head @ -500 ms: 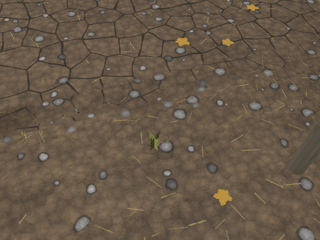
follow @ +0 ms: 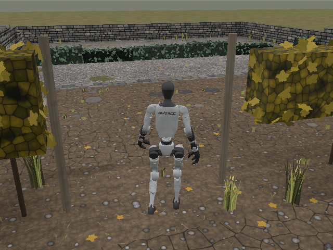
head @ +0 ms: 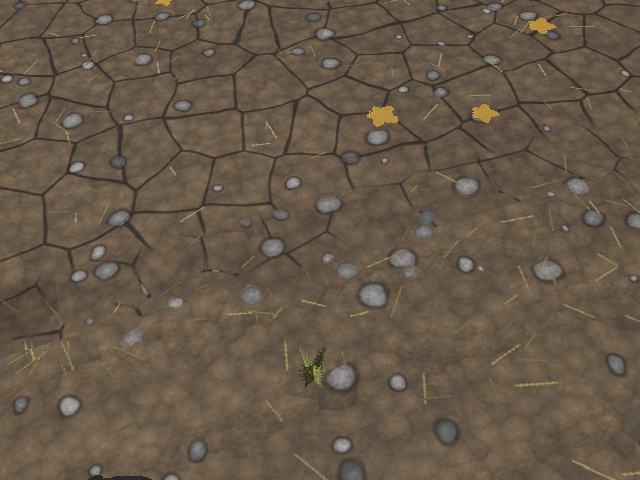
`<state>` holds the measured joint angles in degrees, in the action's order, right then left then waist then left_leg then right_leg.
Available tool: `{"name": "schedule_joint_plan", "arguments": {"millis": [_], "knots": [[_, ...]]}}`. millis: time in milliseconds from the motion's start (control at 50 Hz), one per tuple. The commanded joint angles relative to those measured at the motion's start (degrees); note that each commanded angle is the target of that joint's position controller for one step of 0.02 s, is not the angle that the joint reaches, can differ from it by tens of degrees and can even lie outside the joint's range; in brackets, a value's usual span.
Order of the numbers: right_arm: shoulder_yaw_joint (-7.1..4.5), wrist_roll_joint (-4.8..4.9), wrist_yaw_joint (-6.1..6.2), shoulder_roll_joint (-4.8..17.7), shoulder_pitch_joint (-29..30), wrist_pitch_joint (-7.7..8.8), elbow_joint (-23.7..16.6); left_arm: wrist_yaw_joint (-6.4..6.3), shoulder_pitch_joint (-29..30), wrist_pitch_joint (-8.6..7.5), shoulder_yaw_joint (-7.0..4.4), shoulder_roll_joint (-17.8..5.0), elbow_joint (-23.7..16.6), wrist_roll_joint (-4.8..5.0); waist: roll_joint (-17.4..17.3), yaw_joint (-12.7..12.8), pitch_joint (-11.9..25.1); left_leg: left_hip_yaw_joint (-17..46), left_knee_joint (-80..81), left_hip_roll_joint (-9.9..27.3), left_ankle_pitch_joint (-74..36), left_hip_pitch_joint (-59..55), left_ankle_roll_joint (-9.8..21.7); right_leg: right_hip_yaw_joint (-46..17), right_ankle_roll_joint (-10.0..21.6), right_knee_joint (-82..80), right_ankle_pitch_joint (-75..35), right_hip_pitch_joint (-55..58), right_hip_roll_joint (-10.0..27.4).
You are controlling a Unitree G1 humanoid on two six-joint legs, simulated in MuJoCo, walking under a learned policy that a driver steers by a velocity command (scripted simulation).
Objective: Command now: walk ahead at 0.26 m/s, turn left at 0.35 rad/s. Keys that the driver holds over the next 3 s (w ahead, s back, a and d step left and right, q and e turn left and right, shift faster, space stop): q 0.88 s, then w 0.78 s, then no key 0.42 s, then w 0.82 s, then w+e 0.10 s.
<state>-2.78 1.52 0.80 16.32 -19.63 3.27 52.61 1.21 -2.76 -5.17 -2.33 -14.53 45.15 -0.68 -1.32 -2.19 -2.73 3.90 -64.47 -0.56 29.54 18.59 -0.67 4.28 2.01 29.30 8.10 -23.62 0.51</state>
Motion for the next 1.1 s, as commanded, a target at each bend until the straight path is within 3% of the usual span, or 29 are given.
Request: {"name": "schedule_joint_plan", "arguments": {"millis": [20,80,120,200,300,360,380,400,420,440,460,480,500,520,560,620,700,760,820,840,860,880,900,920,940,960,1020,1100], "knots": [[-2.39,-0.02,0.87,6.2,-0.5,-0.85,-4.3,-0.67,-5.3,-0.07,-1.60,-5.6,-0.4,-0.17,6.7,1.9,9.1,1.2,-4.2,5.9,-3.8,14.2,-1.1,-12.0,10.3,-10.1,-34.8,19.1,16.6],[-2.25,-0.18,1.15,3.1,-0.9,-3.61,-6.2,-1.02,-2.1,-0.32,-2.17,-7.1,0.3,-0.86,7.6,-0.5,6.5,-0.7,0.1,6.0,-8.0,10.6,-2.1,-5.9,11.6,-14.8,-33.7,10.7,16.3],[-2.25,-0.61,1.11,2.8,1.4,-4.10,-8.1,-1.93,-1.4,0.06,-2.68,-8.5,0.9,-0.66,7.2,-0.5,6.4,-1.1,5.6,6.6,-12.9,11.4,-2.2,-2.9,11.7,-16.0,-32.2,11.0,16.4],[-2.23,-0.73,-0.20,3.0,6.5,-4.18,-10.8,-3.23,-1.0,1.75,-2.96,-9.7,1.5,-0.09,6.6,1.1,6.8,-3.5,16.2,6.5,-21.6,8.4,-1.4,2.4,10.7,-16.4,-25.9,12.8,15.6],[-3.00,-0.84,-1.92,4.7,11.5,-5.27,-14.8,-3.15,-2.8,4.08,-3.84,-12.2,2.4,1.34,6.6,2.6,5.2,-5.6,23.9,5.4,-15.5,8.6,0.7,2.1,9.1,-11.8,-20.1,18.8,18.6],[-3.68,-0.86,-2.37,5.2,9.4,-5.39,-15.4,-3.34,-2.5,5.03,-4.06,-12.0,2.5,2.53,6.0,0.6,5.7,-8.0,35.0,2.7,-19.6,2.2,3.6,3.7,5.0,-3.1,-19.7,19.7,17.5],[-4.92,-1.21,-1.65,8.3,6.2,-5.14,-14.8,-3.14,-6.0,5.13,-3.88,-10.6,3.6,2.04,1.4,0.0,7.8,-5.3,40.1,2.3,-32.0,-5.4,5.9,6.1,1.5,5.3,-16.9,17.1,13.6],[-6.86,-1.77,-0.29,15.7,2.5,-4.96,-15.0,-2.77,-5.7,4.73,-3.16,-8.3,1.8,-0.27,-12.2,0.3,10.5,10.6,39.1,13.7,-60.0,-17.6,11.2,9.6,-3.4,22.4,1.4,2.8,7.2],[-6.48,-3.10,-0.41,16.8,2.8,-4.53,-16.2,-2.62,-2.7,4.54,-2.42,-6.7,-0.9,-0.91,-17.9,0.0,14.9,27.2,41.5,23.5,-62.4,-23.0,23.6,2.6,-6.2,36.4,31.9,-11.4,-1.5],[-5.53,-2.65,-1.18,13.5,3.1,-3.52,-16.5,-2.23,-0.6,4.63,-3.19,-9.2,-0.4,0.05,-8.0,-1.7,16.5,24.0,42.7,21.8,-58.9,-21.9,23.1,-5.9,-5.6,42.3,31.5,-13.0,-0.1],[-5.19,-2.17,-1.07,12.4,5.7,-2.75,-16.6,-2.25,0.2,4.73,-3.21,-8.8,-0.7,1.44,-5.7,-0.2,13.6,18.5,42.8,18.7,-53.6,-19.3,19.8,-6.9,-4.5,42.4,26.7,-14.5,0.9],[-5.03,-1.32,-0.76,11.2,8.6,-2.53,-16.9,-2.81,-0.6,4.94,-3.26,-8.3,0.3,1.28,-2.4,1.3,11.2,15.1,43.1,15.6,-47.1,-16.2,16.5,-7.4,-4.4,39.4,22.1,-14.7,2.0],[-4.59,-0.67,-0.27,9.9,10.9,-2.76,-17.4,-3.40,-0.5,5.20,-3.71,-9.6,0.3,0.57,-2.8,2.2,10.0,13.8,43.9,14.2,-43.1,-13.4,14.8,-7.8,-4.5,36.4,18.7,-13.7,2.6],[-4.36,-1.01,0.09,9.8,11.8,-3.04,-17.8,-3.49,-0.9,5.36,-3.78,-9.4,0.5,0.37,-4.2,3.1,10.0,13.0,44.4,12.9,-42.6,-10.3,14.4,-7.3,-4.8,36.0,16.6,-10.7,1.8],[-4.40,-1.54,0.53,9.9,11.7,-3.21,-18.2,-3.54,-2.2,5.41,-3.59,-8.3,0.6,0.69,-5.3,3.5,10.8,12.7,44.8,11.8,-41.4,-9.2,14.5,-7.4,-5.4,31.9,14.3,-8.6,0.5],[-4.72,-1.21,1.19,10.7,10.7,-3.47,-18.2,-3.67,-0.8,5.35,-3.05,-7.1,0.1,0.76,-5.8,2.4,10.7,14.4,44.8,11.3,-35.7,-9.0,14.4,-8.2,-6.4,23.2,12.9,-6.9,-0.4],[-4.81,-1.39,1.36,11.1,11.5,-4.18,-18.8,-3.07,-0.4,5.09,-2.97,-7.6,-0.2,1.01,-7.8,1.6,9.7,18.1,45.2,10.3,-26.4,-5.8,13.8,-8.7,-6.4,15.3,11.9,-2.0,-1.6],[-4.64,-1.22,1.14,10.9,11.9,-4.64,-19.1,-2.32,-1.6,4.32,-3.15,-8.2,-0.4,1.29,-8.9,1.5,9.3,22.1,44.0,9.9,-26.2,-6.2,13.1,-8.9,-5.4,9.1,12.6,0.9,-2.4],[-4.21,-0.33,1.55,10.0,13.3,-5.49,-19.7,-1.56,-7.4,3.57,-3.73,-8.9,1.1,1.15,-7.7,4.6,9.3,21.9,39.7,6.2,-25.0,-3.0,9.2,-7.9,-2.9,-7.2,2.6,11.4,-1.3],[-3.54,-0.49,1.63,7.5,11.8,-5.63,-20.0,-1.78,-9.6,3.77,-4.68,-12.8,1.3,0.13,-0.2,3.9,10.0,17.1,31.3,1.9,-14.4,4.0,5.9,-16.0,0.5,-10.8,1.1,18.2,8.5],[-3.35,-0.15,1.41,6.0,9.9,-5.21,-21.7,-2.11,-7.7,4.48,-5.59,-17.7,1.1,-1.10,17.2,0.5,7.2,4.6,20.1,-8.4,3.4,16.5,2.5,-30.3,9.4,-13.4,-8.8,19.4,20.2],[-4.78,-1.27,1.19,11.2,10.1,-4.51,-21.0,-2.25,-5.4,4.16,-4.76,-14.4,-0.9,-2.27,15.1,2.0,6.8,5.6,6.2,-4.5,5.9,17.4,0.1,-33.9,14.6,-14.2,-10.9,15.1,24.7],[-5.63,-0.86,0.91,13.1,9.1,-4.57,-19.7,-2.69,-2.9,3.98,-3.94,-11.4,-2.1,-1.71,10.2,1.0,6.8,6.0,1.5,-3.0,0.7,16.6,0.0,-28.6,12.7,-14.2,-3.5,14.3,21.0],[-5.42,-0.98,0.91,11.5,8.3,-5.00,-18.5,-2.93,-1.5,3.98,-3.56,-9.9,-2.2,-0.45,8.8,0.5,5.5,4.9,0.2,-2.2,-3.8,17.5,-0.6,-24.0,9.4,-14.8,7.0,14.5,16.5],[-4.90,-1.50,0.86,9.8,8.2,-5.22,-18.3,-3.17,-2.3,3.84,-3.27,-9.2,-2.0,0.90,10.0,1.4,4.4,4.5,-1.3,-2.0,-7.2,20.4,-1.3,-22.8,8.1,-15.9,14.1,16.3,14.6],[-4.30,-1.40,0.55,8.0,8.4,-5.11,-18.3,-3.44,-4.1,3.74,-2.98,-9.1,-1.5,1.25,10.3,2.3,3.5,4.0,-2.1,-1.8,-8.8,21.6,-1.6,-21.9,8.0,-17.1,17.3,17.1,13.9],[-3.04,-0.78,0.04,5.6,12.4,-3.57,-19.3,-3.39,-10.1,3.06,-3.04,-9.6,0.0,0.85,10.1,5.6,1.8,1.0,6.0,-0.9,-11.5,22.6,-2.2,-19.6,8.3,-19.7,19.5,20.5,13.1],[-1.58,-0.88,-0.61,3.4,15.3,-1.54,-20.0,-2.82,-11.9,2.21,-3.61,-12.3,0.7,1.45,11.1,6.7,1.1,-4.0,21.6,1.8,-11.6,13.1,-1.7,-15.6,8.4,-20.4,13.6,17.8,13.2]]}}
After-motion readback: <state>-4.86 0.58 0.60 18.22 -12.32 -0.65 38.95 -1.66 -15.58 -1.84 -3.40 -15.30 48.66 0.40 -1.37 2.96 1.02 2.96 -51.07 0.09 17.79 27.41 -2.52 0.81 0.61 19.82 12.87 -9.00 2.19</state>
